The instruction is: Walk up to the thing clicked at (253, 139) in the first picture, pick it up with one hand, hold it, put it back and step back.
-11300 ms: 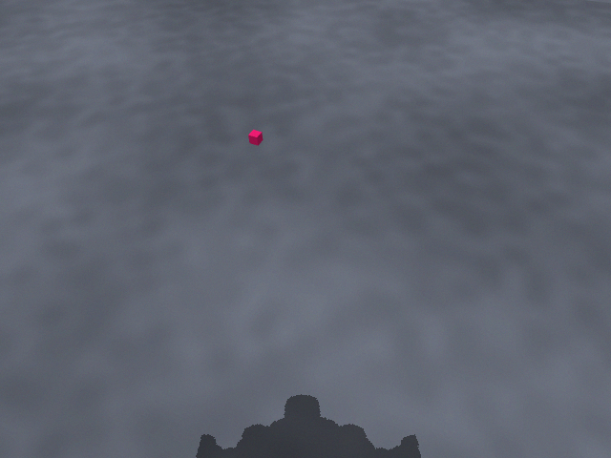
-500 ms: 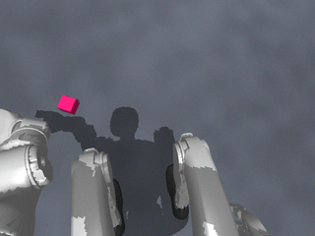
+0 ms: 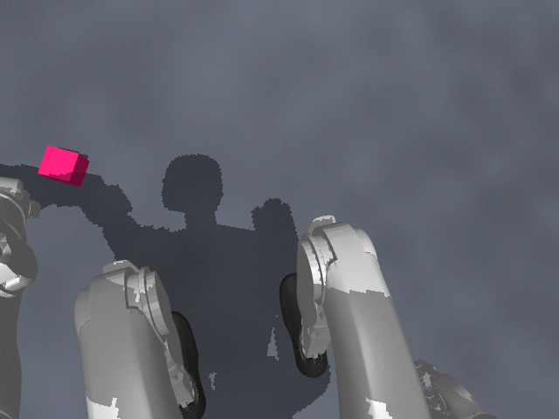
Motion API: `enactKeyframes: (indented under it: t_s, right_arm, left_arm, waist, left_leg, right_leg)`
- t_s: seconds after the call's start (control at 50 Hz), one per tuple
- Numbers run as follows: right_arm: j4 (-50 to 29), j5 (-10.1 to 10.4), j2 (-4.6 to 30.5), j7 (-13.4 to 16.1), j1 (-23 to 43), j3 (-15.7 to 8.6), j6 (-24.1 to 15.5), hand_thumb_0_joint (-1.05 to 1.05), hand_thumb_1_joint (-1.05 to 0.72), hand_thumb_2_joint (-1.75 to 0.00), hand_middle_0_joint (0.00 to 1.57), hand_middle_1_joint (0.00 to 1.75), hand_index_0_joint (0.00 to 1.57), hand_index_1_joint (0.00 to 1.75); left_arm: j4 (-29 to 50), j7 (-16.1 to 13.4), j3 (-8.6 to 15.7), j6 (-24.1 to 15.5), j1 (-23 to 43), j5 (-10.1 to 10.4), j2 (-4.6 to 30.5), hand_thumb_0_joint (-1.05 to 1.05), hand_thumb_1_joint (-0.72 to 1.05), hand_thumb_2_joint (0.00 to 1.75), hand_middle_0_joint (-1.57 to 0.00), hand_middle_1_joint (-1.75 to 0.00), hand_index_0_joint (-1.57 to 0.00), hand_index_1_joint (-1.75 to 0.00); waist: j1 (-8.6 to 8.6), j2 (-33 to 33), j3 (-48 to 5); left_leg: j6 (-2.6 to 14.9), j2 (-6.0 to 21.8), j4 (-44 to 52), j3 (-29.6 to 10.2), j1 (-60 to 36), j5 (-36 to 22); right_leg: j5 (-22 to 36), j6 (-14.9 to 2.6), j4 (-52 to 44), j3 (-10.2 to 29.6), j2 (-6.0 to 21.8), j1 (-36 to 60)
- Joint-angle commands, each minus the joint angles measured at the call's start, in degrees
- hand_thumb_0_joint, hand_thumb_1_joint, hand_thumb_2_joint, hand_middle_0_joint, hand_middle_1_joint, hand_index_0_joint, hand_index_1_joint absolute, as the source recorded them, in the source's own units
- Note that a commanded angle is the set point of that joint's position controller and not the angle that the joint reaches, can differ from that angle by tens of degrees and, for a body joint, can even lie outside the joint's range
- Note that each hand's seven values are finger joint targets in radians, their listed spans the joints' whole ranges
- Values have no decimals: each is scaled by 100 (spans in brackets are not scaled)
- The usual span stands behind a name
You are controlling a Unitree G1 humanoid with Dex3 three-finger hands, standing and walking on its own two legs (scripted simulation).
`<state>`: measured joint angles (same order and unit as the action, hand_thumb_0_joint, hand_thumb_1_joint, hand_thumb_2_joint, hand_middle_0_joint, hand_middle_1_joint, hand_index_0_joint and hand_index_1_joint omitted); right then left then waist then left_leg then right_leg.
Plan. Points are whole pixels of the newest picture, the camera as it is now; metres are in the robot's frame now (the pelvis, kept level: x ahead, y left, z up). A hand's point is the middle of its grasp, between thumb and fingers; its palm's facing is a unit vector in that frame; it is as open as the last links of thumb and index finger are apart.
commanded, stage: rise first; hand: left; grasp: from above
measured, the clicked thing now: (64, 167) +0.51 +0.29 -0.32
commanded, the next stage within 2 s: none
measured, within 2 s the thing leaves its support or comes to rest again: neither
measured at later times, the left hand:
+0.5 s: hand out of the picture +0.45 +0.33 -0.19, palm faces -0.07 -0.45 -0.89, open 14.0 cm
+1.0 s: hand (5, 186) +0.46 +0.33 -0.20, palm faces -0.07 -0.44 -0.89, open 13.6 cm
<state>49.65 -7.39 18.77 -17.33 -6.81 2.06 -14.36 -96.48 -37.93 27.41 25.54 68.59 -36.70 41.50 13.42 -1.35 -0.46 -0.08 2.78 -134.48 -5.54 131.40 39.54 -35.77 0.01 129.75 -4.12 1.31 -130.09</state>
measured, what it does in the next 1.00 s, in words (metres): stands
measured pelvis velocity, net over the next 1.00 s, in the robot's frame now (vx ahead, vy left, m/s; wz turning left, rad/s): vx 0.00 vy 0.00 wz -0.07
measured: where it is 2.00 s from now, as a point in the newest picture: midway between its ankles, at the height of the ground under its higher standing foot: (248, 362)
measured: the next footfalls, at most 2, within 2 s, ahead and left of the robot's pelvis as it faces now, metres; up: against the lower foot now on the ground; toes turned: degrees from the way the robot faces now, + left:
none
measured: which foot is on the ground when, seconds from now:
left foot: down 0.00-1.00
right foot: down 0.00-1.00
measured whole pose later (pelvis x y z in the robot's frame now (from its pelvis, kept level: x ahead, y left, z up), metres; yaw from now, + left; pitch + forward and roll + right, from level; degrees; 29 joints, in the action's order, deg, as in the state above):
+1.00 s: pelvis +0.00 +0.00 -0.02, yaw -4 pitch +34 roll -9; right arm 47.2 -9.0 20.8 -21.2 -8.1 8.6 -15.0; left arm -98.7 -38.9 26.0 26.3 73.3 -37.5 50.7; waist 18.2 0.8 5.8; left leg 0.1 2.9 -139.7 -9.2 134.1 40.1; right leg -35.0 0.6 132.0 -7.0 0.5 -131.1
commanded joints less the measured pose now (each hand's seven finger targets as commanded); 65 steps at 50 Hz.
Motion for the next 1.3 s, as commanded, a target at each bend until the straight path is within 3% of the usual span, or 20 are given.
enactKeyframes:
  t_s: [0.0,0.02,0.14,0.18,0.24,0.26,0.3,0.32,0.34,0.54,0.62,0.64,0.66,0.92,0.96,1.06,1.08,1.22,1.28]
  right_arm:
    - [76,-19,1337,-43,-1489,-298,-12,0,-90,-90,20,30,20,30]
    - [83,-20,1264,-68,-1507,-228,2,0,-90,-90,20,30,20,30]
    - [97,-62,1376,-123,-1551,-152,20,0,-90,-90,20,30,20,30]
    - [100,-93,1364,-130,-1586,-104,30,0,-90,-90,20,30,20,30]
    - [49,-93,1481,-161,-1549,-104,29,0,-90,-90,20,30,20,30]
    - [44,-101,1459,-171,-1606,-53,37,0,-90,-90,20,30,20,30]
    - [40,-102,1521,-178,-1654,-56,37,0,-90,-90,20,30,20,30]
    - [27,-106,1564,-185,-1592,-54,47,0,-90,-90,20,30,20,30]
    - [97,-120,1468,-202,-1644,47,39,0,-90,-90,20,30,20,30]
    - [32,-111,1581,-290,-1661,118,33,0,-90,-90,20,30,20,30]
    - [-27,-153,1712,-299,-1629,114,20,0,-91,-90,20,30,20,30]
    - [-21,-160,1618,-314,-1723,183,22,0,-91,-90,20,30,20,30]
    - [18,-161,1680,-324,-1721,172,38,0,-90,-90,20,30,20,30]
    - [5,-178,1746,-406,-1661,323,-64,0,-91,-90,20,30,20,30]
    - [31,-168,1789,-419,-1645,324,-66,0,-91,-90,20,30,20,30]
    - [-54,-180,1827,-454,-1655,352,-50,0,-91,-90,20,30,20,30]
    - [-22,-150,1858,-462,-1687,343,-50,0,-91,-90,20,30,20,30]
    - [-35,-186,1805,-512,-1673,499,-37,0,-91,-90,20,30,20,30]
    - [-69,-153,1870,-503,-1670,480,-52,0,-91,-90,20,30,20,30]
  left_arm:
    - [668,-241,-57,38,1673,-199,1727,0,-52,102,-9,-104,-8,-105]
    - [710,-215,-148,42,1690,-213,1660,0,-51,102,-9,-103,-8,-104]
    - [558,-237,-79,54,1642,-229,1809,0,-52,102,-9,-102,-8,-104]
    - [664,-220,-147,34,1765,-227,1856,0,-52,102,-9,-102,-8,-104]
    - [555,-260,-95,73,1716,-175,1901,0,-53,102,-9,-102,-7,-104]
    - [545,-257,-158,90,1775,-187,1853,0,-53,103,-9,-101,-8,-103]
    - [509,-277,-85,67,1835,-166,1957,0,-54,103,-9,-100,-7,-103]
    - [485,-256,-160,75,1812,-184,1982,0,-53,102,-10,-100,-8,-102]
    - [655,-238,-159,48,1923,-200,2058,0,-54,103,-10,-101,-7,-103]
    - [495,-201,-218,56,1747,-244,2054,0,-54,102,-10,-98,-8,-101]
    - [491,-233,-224,67,1844,-266,2210,0,-51,99,-12,-98,-10,-100]
    - [589,-227,-250,64,1885,-288,2188,0,-56,105,-15,-90,-9,-95]
    - [512,-235,-269,65,1893,-274,2207,0,-51,100,-13,-96,-10,-99]
    - [513,-296,-356,63,2101,-220,2336,0,-44,93,-20,-89,-17,-92]
    - [427,-342,-324,64,2065,-241,2390,0,-43,93,-21,-88,-18,-91]
    - [411,-354,-431,91,2173,-243,2343,0,-43,92,-20,-90,-18,-93]
    - [439,-382,-323,87,2167,-227,2441,0,-43,92,-21,-88,-18,-91]
    - [366,-328,-517,123,2225,-249,2429,0,-41,90,-22,-89,-20,-92]
    - [289,-358,-458,121,2206,-259,2534,0,-40,90,-23,-87,-21,-90]
  waist:
    - [125,-1423,-4397]
    - [165,-1471,-4282]
    - [218,-1459,-4067]
    - [306,-1452,-3973]
    - [283,-1626,-3924]
    - [366,-1604,-3881]
    - [372,-1608,-3889]
    - [399,-1626,-3812]
    - [384,-1551,-3888]
    - [420,-1780,-3744]
    - [511,-1762,-3708]
    - [584,-1710,-3694]
    - [554,-1717,-3677]
    - [713,-1798,-3505]
    - [638,-1894,-3587]
    - [778,-1884,-3524]
    - [685,-1955,-3594]
    - [860,-1860,-3390]
    - [798,-1974,-3487]
  left_leg:
    - [61,-105,1169,387,-2755,-1223]
    - [63,-107,1167,360,-2703,-1227]
    - [59,-80,1121,232,-2578,-1092]
    - [66,-77,1079,226,-2503,-1095]
    - [34,-57,1116,137,-2665,-1116]
    - [34,-48,1068,142,-2699,-1150]
    - [37,-46,1039,158,-2585,-1141]
    - [64,-58,995,171,-2470,-1092]
    - [68,-63,971,175,-2397,-1077]
    - [38,-51,1003,64,-2486,-1055]
    - [79,-55,905,107,-2398,-1138]
    - [62,-44,903,69,-2537,-1257]
    - [70,-43,898,100,-2398,-1180]
    - [85,-43,899,-21,-2429,-1006]
    - [54,-16,938,-45,-2528,-1012]
    - [77,-28,857,7,-2408,-1159]
    - [62,-15,878,-20,-2499,-1180]
    - [81,-19,858,-85,-2464,-1144]
    - [69,-11,880,-89,-2517,-1084]
  right_leg:
    - [1152,-47,-1257,-332,-224,2527]
    - [1158,-52,-1216,-351,-228,2462]
    - [1042,-63,-1100,-452,-251,2306]
    - [1055,-57,-1080,-462,-269,2360]
    - [1060,-91,-994,-515,-265,2197]
    - [1111,-85,-1015,-520,-277,2199]
    - [1129,-84,-1022,-513,-295,2282]
    - [1084,-83,-1021,-506,-296,2258]
    - [1069,-65,-1025,-513,-297,2339]
    - [1075,-107,-920,-602,-303,2214]
    - [1168,-91,-946,-587,-321,2309]
    - [1276,-82,-936,-602,-312,2327]
    - [1216,-91,-956,-596,-334,2403]
    - [1102,-80,-959,-675,-324,2245]
    - [1107,-104,-929,-690,-344,2299]
    - [1290,-88,-968,-666,-370,2438]
    - [1292,-89,-963,-679,-350,2421]
    - [1275,-78,-952,-724,-357,2372]
    - [1228,-88,-980,-721,-372,2418]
